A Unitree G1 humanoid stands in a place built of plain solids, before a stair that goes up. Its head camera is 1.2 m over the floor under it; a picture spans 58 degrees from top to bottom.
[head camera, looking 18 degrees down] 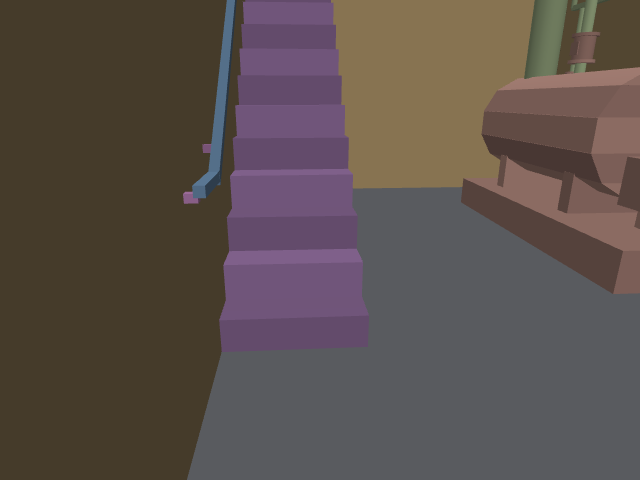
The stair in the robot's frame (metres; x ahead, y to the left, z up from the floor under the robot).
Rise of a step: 0.20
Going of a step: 0.23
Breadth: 0.74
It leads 4 degrees to the left of straight ahead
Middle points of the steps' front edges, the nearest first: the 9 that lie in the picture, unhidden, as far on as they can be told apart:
1.91 0.12 0.18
2.13 0.14 0.37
2.36 0.15 0.57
2.59 0.17 0.77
2.82 0.18 0.97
3.04 0.20 1.16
3.27 0.21 1.36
3.49 0.23 1.56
3.72 0.24 1.75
